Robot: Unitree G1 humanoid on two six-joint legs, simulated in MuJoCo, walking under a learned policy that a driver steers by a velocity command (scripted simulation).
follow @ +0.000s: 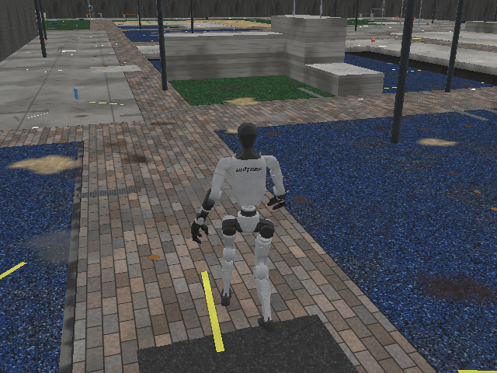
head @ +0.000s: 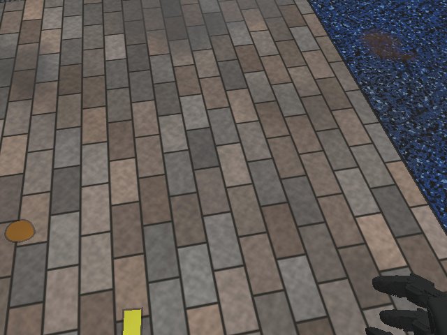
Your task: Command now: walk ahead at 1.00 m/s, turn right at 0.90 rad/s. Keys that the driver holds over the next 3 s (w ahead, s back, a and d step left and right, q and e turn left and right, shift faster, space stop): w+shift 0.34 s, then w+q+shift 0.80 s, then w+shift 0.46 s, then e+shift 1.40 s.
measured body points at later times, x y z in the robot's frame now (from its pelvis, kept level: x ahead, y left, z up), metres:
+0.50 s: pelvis +0.44 -0.03 +0.01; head +0.47 -0.04 +0.46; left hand +0.67 +0.17 -0.08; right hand +0.36 -0.28 -0.13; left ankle +0.26 +0.15 -0.59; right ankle +0.49 -0.10 -0.71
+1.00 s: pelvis +0.91 -0.02 +0.01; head +0.93 -0.03 +0.45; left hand +1.02 +0.24 -0.08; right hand +1.00 -0.30 -0.13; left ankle +0.93 -0.01 -0.71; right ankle +0.87 -0.20 -0.59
